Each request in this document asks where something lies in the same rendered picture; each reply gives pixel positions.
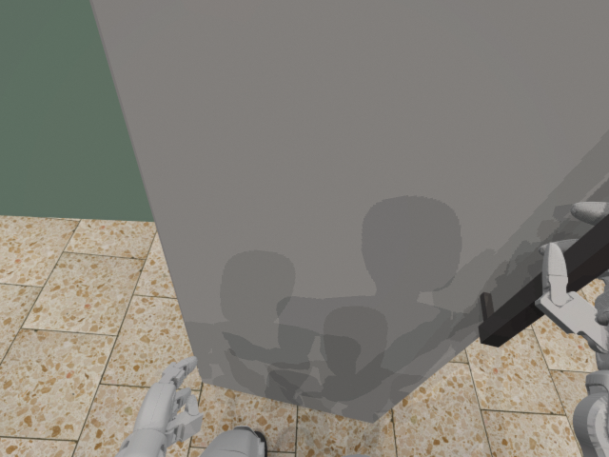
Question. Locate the fridge door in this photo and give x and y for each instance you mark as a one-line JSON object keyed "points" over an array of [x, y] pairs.
{"points": [[336, 182]]}

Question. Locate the right robot hand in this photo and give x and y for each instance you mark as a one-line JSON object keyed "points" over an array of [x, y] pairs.
{"points": [[569, 310]]}

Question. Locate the robot left forearm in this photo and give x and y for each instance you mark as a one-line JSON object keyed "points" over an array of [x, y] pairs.
{"points": [[144, 443]]}

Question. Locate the left robot hand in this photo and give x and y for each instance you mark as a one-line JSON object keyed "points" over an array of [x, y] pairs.
{"points": [[161, 404]]}

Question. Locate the robot right forearm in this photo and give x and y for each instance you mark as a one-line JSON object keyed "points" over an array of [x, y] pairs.
{"points": [[591, 416]]}

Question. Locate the robot left thigh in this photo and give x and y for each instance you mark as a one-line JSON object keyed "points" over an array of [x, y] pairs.
{"points": [[235, 443]]}

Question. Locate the left robot shin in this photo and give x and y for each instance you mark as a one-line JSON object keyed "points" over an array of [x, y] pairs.
{"points": [[246, 428]]}

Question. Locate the handle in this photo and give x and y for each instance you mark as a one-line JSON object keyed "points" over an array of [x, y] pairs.
{"points": [[586, 260]]}

